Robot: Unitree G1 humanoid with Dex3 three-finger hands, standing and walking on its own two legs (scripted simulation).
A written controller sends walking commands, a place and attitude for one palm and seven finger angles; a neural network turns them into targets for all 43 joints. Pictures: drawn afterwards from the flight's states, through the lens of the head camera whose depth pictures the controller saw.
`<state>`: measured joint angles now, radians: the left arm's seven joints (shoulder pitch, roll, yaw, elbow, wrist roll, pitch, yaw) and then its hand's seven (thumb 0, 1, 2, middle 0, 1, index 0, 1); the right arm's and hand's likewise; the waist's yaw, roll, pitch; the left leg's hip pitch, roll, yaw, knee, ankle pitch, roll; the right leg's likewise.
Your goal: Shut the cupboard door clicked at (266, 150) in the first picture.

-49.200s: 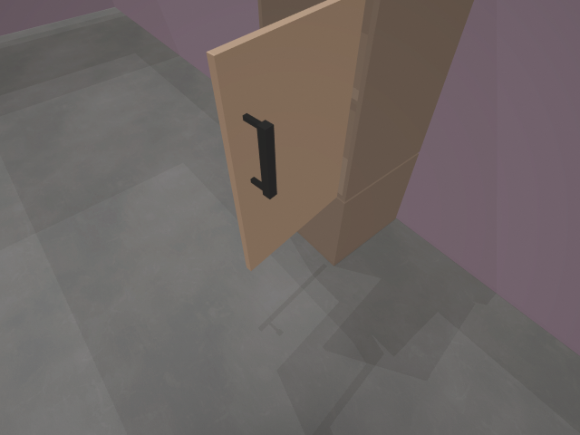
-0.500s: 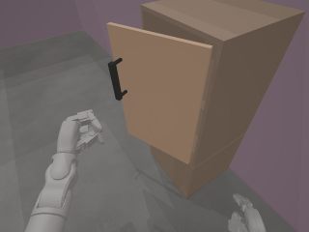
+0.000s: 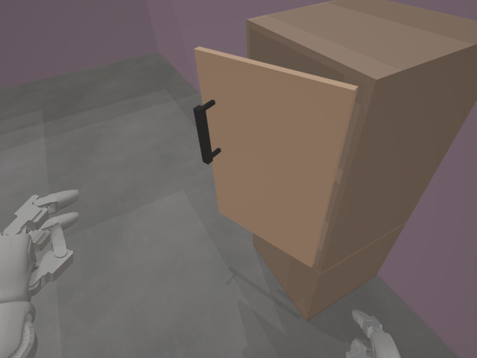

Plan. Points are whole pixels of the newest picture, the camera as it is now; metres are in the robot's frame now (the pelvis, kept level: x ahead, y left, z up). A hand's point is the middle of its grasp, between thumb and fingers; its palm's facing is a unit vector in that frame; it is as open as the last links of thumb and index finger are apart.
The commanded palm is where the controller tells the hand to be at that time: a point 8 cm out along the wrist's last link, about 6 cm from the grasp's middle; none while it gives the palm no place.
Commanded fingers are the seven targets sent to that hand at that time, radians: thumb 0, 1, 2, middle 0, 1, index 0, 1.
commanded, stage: draw the hand back to the body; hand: left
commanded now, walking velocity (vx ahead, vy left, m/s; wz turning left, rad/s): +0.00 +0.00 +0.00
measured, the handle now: (209, 132) +0.64 +0.16 +0.04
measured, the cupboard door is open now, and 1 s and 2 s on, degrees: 23 23 23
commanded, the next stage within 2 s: step back with the hand held close in 0.42 s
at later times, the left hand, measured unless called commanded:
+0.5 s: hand (59, 261) +0.18 +0.25 +0.16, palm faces +0.45 -0.80 -0.40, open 7.4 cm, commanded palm +0.14 +0.29 +0.17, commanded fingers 0.00 0.90 0.90 -0.20 -0.30 -0.20 -0.30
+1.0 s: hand (29, 270) +0.17 +0.28 +0.16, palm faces +0.37 -0.78 -0.51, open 7.4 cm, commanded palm +0.11 +0.32 +0.17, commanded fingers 0.00 0.90 0.90 -0.20 -0.30 -0.20 -0.30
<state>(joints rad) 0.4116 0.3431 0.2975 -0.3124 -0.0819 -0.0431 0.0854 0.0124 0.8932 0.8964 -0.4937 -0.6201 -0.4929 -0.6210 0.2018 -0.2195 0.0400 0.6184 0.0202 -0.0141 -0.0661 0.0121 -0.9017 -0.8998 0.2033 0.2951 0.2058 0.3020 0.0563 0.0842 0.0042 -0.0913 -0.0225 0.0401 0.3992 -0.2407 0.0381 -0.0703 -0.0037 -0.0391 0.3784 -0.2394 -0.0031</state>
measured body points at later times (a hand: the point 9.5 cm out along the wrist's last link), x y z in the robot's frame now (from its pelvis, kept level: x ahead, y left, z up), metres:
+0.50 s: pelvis -0.01 -0.01 +0.00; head -0.03 -0.04 +0.45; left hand +0.15 +0.29 +0.18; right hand +0.18 -0.23 -0.09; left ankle -0.01 +0.09 -0.74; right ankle -0.02 -0.12 -0.74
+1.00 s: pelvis -0.04 +0.02 -0.01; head -0.04 +0.02 +0.44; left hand +0.14 +0.32 +0.19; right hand +0.13 -0.23 -0.08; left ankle -0.01 +0.09 -0.74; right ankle -0.02 -0.12 -0.74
